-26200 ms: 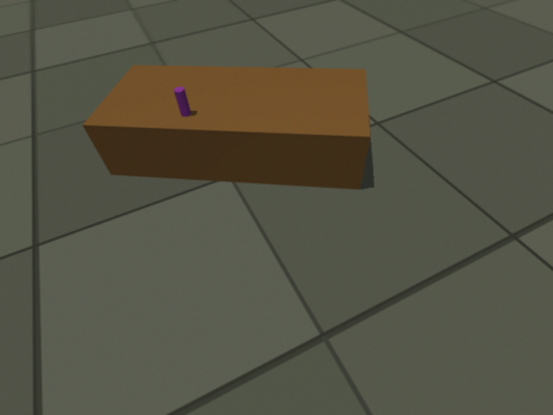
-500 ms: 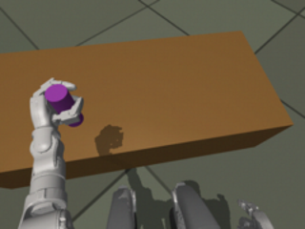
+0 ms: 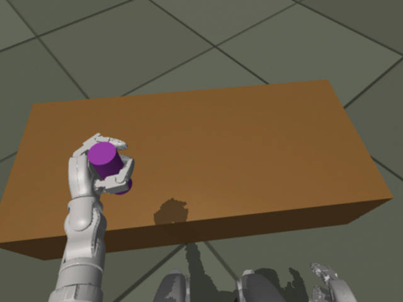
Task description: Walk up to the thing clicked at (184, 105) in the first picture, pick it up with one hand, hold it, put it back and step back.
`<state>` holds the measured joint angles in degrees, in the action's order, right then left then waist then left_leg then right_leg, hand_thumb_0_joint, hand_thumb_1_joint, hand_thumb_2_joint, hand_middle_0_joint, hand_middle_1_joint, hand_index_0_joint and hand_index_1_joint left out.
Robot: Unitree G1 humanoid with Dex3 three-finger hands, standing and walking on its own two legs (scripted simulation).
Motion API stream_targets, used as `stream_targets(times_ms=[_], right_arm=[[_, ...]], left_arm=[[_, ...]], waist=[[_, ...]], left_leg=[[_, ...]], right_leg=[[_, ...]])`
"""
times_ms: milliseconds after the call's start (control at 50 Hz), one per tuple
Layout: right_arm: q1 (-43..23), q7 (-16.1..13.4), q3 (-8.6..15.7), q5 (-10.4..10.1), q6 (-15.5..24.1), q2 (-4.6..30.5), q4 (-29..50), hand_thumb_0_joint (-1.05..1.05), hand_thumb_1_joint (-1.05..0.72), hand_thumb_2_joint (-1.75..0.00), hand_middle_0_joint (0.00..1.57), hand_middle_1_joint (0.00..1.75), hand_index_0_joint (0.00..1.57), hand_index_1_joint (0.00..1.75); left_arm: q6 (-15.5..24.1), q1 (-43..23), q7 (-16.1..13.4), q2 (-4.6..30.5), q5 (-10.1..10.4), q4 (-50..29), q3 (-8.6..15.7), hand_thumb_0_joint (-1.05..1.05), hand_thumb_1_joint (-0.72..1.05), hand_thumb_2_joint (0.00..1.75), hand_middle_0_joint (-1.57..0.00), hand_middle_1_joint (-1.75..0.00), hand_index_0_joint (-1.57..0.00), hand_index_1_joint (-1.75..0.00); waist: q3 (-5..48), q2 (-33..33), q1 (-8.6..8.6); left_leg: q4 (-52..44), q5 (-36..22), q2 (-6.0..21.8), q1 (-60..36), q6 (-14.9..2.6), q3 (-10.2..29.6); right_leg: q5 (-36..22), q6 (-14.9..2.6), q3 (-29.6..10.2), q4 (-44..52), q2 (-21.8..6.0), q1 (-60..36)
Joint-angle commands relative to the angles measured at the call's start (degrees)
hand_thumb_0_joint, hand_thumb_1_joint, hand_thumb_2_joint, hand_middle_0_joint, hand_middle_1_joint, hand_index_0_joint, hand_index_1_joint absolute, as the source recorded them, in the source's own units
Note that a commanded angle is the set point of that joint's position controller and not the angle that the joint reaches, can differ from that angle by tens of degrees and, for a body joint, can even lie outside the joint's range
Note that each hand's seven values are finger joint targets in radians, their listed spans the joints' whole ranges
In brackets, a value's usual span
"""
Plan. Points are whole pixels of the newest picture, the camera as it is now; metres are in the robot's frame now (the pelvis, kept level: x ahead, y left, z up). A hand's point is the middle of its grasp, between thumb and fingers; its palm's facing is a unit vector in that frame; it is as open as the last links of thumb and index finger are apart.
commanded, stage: lift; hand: left
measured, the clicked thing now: (112, 170) +0.38 +0.19 +0.03
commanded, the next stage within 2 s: hold in 0.62 s
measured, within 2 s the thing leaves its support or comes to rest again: neither
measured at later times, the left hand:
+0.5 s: hand (118, 164) +0.36 +0.17 +0.07, palm faces +0.15 -0.99 -0.02, open 6.4 cm
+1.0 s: hand (115, 162) +0.36 +0.17 +0.09, palm faces +0.15 -0.99 -0.01, open 6.4 cm
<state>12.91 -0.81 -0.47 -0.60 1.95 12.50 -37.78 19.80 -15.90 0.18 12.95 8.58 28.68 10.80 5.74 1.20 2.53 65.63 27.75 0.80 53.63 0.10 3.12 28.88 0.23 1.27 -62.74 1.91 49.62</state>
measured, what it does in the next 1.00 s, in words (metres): stands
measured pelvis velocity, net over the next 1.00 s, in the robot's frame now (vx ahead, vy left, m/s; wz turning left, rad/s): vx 0.02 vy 0.00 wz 0.01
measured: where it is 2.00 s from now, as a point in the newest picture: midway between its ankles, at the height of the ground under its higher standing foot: outside the picture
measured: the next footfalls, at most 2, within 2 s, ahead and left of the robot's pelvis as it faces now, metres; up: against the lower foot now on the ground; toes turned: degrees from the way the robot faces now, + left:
none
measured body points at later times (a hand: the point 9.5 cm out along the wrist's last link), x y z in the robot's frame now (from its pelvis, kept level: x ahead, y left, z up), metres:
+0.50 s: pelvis +0.01 -0.01 +0.03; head +0.08 +0.00 +0.47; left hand +0.35 +0.22 +0.08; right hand +0.14 -0.25 -0.08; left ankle +0.04 +0.11 -0.65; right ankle +0.02 -0.13 -0.65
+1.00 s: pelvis +0.02 +0.00 +0.04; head +0.07 +0.00 +0.49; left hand +0.34 +0.22 +0.09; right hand +0.15 -0.25 -0.07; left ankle +0.04 +0.11 -0.65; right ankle +0.02 -0.13 -0.65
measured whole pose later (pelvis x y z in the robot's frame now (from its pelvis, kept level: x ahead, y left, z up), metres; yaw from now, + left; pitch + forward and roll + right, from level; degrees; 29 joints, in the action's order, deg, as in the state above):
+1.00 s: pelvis +0.02 +0.00 +0.04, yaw +0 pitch +9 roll -2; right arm 13.1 -0.9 0.0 -0.4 2.1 12.5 -37.5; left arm 18.0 -7.4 -0.4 10.2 9.0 22.2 8.1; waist 3.5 1.1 1.8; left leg 52.2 24.4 0.7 36.5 0.3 2.3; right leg 25.5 0.0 0.5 -49.8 1.6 33.0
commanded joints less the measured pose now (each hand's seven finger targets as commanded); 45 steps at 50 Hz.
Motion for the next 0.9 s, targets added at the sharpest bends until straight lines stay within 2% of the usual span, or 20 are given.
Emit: stream_targets(times_ms=[0,20,40,100,120,180,260,360,380,400,480,580,640,700,740,760,780,800,860,880], right_arm=[[1.51,-0.80,3.41,-0.05,1.98,8.94,6.53,0.00,-0.89,-0.90,0.20,0.30,0.20,0.30],[2.70,-0.81,3.24,0.06,1.73,8.46,5.11,0.00,-0.90,-0.90,0.20,0.30,0.20,0.30],[1.79,-0.80,3.32,0.02,1.81,8.68,6.49,0.00,-0.89,-0.90,0.20,0.30,0.20,0.30],[1.76,-0.84,2.95,0.05,1.82,7.80,6.35,0.00,-0.89,-0.90,0.20,0.30,0.20,0.30],[1.40,-0.86,3.04,0.01,1.93,8.03,6.91,0.00,-0.89,-0.89,0.20,0.30,0.20,0.30],[1.08,-0.65,3.07,0.16,2.07,7.73,6.58,0.00,-0.89,-0.90,0.20,0.30,0.20,0.30],[0.32,-0.73,2.95,0.12,1.92,7.53,7.40,0.00,-0.89,-0.90,0.20,0.30,0.20,0.30],[1.17,-0.70,3.08,0.29,1.87,7.56,6.55,0.00,-0.90,-0.90,0.20,0.30,0.20,0.30],[1.15,-0.72,3.45,0.15,1.83,8.16,6.21,0.00,-0.89,-0.90,0.20,0.30,0.20,0.30],[0.28,-0.70,3.34,0.12,2.10,8.04,7.63,0.00,-0.89,-0.90,0.20,0.30,0.20,0.30],[-0.20,-0.72,3.36,0.20,2.21,7.76,7.38,0.00,-0.89,-0.90,0.20,0.30,0.20,0.30],[0.20,-0.81,3.13,0.24,2.04,7.41,6.96,0.00,-0.89,-0.90,0.20,0.30,0.20,0.30],[-0.46,-0.87,3.05,0.30,2.37,7.42,7.33,0.00,-0.89,-0.90,0.20,0.30,0.20,0.30],[-0.75,-0.88,3.12,0.05,2.28,7.52,7.53,0.00,-0.89,-0.90,0.20,0.30,0.20,0.30],[-0.95,-0.87,3.24,0.20,2.41,7.60,7.49,0.00,-0.90,-0.90,0.20,0.30,0.20,0.30],[-0.79,-0.87,3.35,0.19,2.38,7.76,7.38,0.00,-0.90,-0.90,0.20,0.30,0.20,0.30],[-0.82,-0.84,3.22,0.20,2.37,7.48,7.48,0.00,-0.90,-0.90,0.20,0.30,0.20,0.30],[-0.83,-0.93,3.33,0.12,2.36,7.82,7.75,0.00,-0.89,-0.90,0.20,0.30,0.20,0.30],[0.16,-0.82,3.22,0.35,2.27,7.43,6.79,0.00,-0.89,-0.90,0.20,0.30,0.20,0.30],[0.06,-0.77,3.14,0.24,2.32,7.56,7.46,0.00,-0.90,-0.90,0.20,0.30,0.20,0.30]], left_arm=[[4.81,-16.01,-0.22,7.29,0.88,-14.52,1.44,0.00,0.50,1.31,-1.34,-1.43,-1.36,-1.42],[4.65,-15.00,-0.30,7.94,0.85,-13.29,2.32,0.00,0.48,1.32,-1.34,-1.43,-1.36,-1.43],[4.57,-15.45,-0.28,7.12,0.92,-14.68,1.25,0.00,0.49,1.31,-1.34,-1.43,-1.36,-1.42],[4.62,-15.06,-0.35,7.31,1.29,-15.98,2.00,0.00,0.47,1.30,-1.33,-1.42,-1.35,-1.41],[4.58,-15.39,-0.50,7.00,1.20,-16.34,1.52,0.00,0.48,1.30,-1.32,-1.41,-1.34,-1.40],[5.16,-15.04,-0.67,7.70,0.96,-17.93,2.37,0.00,0.50,1.32,-1.33,-1.42,-1.35,-1.42],[5.23,-12.84,-0.80,6.39,0.94,-17.95,1.34,0.00,0.51,1.32,-1.32,-1.42,-1.34,-1.41],[4.70,-11.86,-0.63,5.54,1.16,-18.67,0.52,0.00,0.50,1.32,-1.33,-1.42,-1.35,-1.42],[4.28,-10.67,-0.58,5.24,0.96,-17.20,-0.06,0.00,0.51,1.32,-1.34,-1.42,-1.35,-1.42],[4.56,-12.07,-0.64,5.23,1.22,-19.49,0.17,0.00,0.52,1.33,-1.34,-1.43,-1.35,-1.42],[4.53,-11.91,-1.05,5.74,1.08,-19.70,1.25,0.00,0.55,1.33,-1.34,-1.43,-1.36,-1.43],[4.55,-9.70,-0.94,6.11,1.05,-20.03,1.50,0.00,0.58,1.35,-1.35,-1.44,-1.36,-1.44],[4.36,-9.93,-0.86,4.98,1.02,-21.21,0.12,0.00,0.57,1.35,-1.35,-1.45,-1.37,-1.45],[4.03,-9.39,-1.06,5.28,1.08,-20.46,0.81,0.00,0.59,1.36,-1.36,-1.45,-1.37,-1.45],[4.02,-10.14,-0.99,4.80,1.03,-21.31,0.27,0.00,0.52,1.25,-1.33,-1.41,-1.34,-1.40],[4.01,-9.25,-1.01,5.28,1.06,-20.83,0.96,0.00,0.51,1.25,-1.32,-1.40,-1.34,-1.39],[3.91,-9.37,-0.90,4.89,0.86,-21.09,0.19,0.00,0.53,1.25,-1.31,-1.40,-1.33,-1.39],[3.69,-8.59,-0.95,4.69,1.12,-20.35,0.52,0.00,0.55,1.26,-1.31,-1.40,-1.33,-1.39],[3.51,-8.07,-0.90,4.84,1.25,-21.29,0.84,0.00,0.55,1.28,-1.33,-1.42,-1.34,-1.41],[3.45,-8.66,-0.80,3.95,1.46,-21.70,-0.21,0.00,0.54,1.28,-1.33,-1.42,-1.35,-1.41]], waist=[[21.00,2.14,0.36],[19.98,1.40,0.30],[20.68,0.83,0.47],[20.39,0.62,0.13],[19.69,0.72,0.15],[20.10,2.89,-0.47],[18.73,1.56,-0.45],[19.20,1.49,0.07],[17.24,0.95,0.09],[17.76,0.41,0.14],[16.01,0.62,-0.33],[18.05,0.56,-0.81],[17.26,1.32,-0.28],[15.32,0.60,-0.60],[15.32,0.63,-0.23],[15.40,0.74,-0.48],[15.31,1.44,-0.57],[14.84,0.61,-0.53],[16.19,1.13,-0.71],[16.78,-0.06,-0.22]], left_leg=[[-11.48,-14.09,0.34,-19.97,-0.49,0.29],[-11.15,-14.94,0.27,-19.49,-0.69,-0.06],[-11.35,-15.37,0.17,-19.18,-0.89,-0.30],[-11.65,-15.95,-0.18,-19.30,-1.16,-1.09],[-12.17,-15.31,-0.30,-19.35,-1.12,-1.34],[-13.47,-15.82,-0.12,-22.24,-0.74,-1.00],[-14.95,-14.91,-0.35,-22.25,-0.75,-1.13],[-15.14,-18.88,-0.04,-24.91,-0.93,-1.05],[-15.73,-17.38,-0.14,-24.29,-0.98,-1.24],[-15.94,-17.59,-0.06,-24.34,-0.94,-1.11],[-17.46,-14.79,-0.25,-24.23,-0.81,-1.22],[-17.17,-18.12,-0.55,-25.81,-1.09,-1.75],[-17.85,-18.72,-0.52,-26.68,-0.93,-1.67],[-18.70,-18.23,-0.44,-26.78,-0.90,-1.61],[-19.29,-17.35,-0.28,-27.23,-0.75,-1.19],[-19.47,-17.69,-0.33,-27.34,-0.73,-1.17],[-19.47,-17.78,-0.39,-27.62,-0.72,-1.33],[-19.68,-17.57,-0.48,-27.48,-0.75,-1.47],[-19.27,-21.06,-0.34,-28.97,-0.80,-1.24],[-19.08,-22.11,-0.36,-29.24,-0.95,-1.35]], right_leg=[[-16.02,-1.61,1.25,10.02,0.28,-9.03],[-17.12,-1.35,1.01,10.57,0.26,-9.86],[-17.95,-1.32,0.78,11.12,0.10,-11.31],[-19.69,-0.84,-0.05,12.68,-0.25,-13.98],[-19.51,-0.83,-0.28,13.10,-0.37,-14.60],[-18.58,-1.14,0.15,13.15,-0.26,-14.03],[-18.46,-0.98,0.09,14.54,-0.28,-16.53],[-21.65,-0.89,0.06,15.22,-0.14,-17.30],[-20.70,-0.85,-0.15,15.82,-0.26,-17.53],[-20.83,-0.90,-0.02,15.84,-0.19,-18.01],[-18.39,-0.87,-0.14,17.03,-0.27,-18.20],[-22.12,-0.50,-0.77,17.82,-0.53,-21.22],[-22.48,-0.61,-0.61,18.03,-0.42,-21.28],[-21.74,-0.66,-0.52,18.55,-0.43,-21.24],[-20.42,-0.80,-0.19,18.67,-0.21,-20.91],[-20.62,-0.83,-0.12,18.71,-0.21,-21.25],[-20.75,-0.83,-0.26,18.90,-0.29,-21.08],[-20.71,-0.82,-0.35,19.24,-0.31,-21.46],[-23.44,-0.68,-0.17,19.11,-0.18,-22.05],[-24.83,-0.52,-0.20,19.26,-0.21,-23.34]])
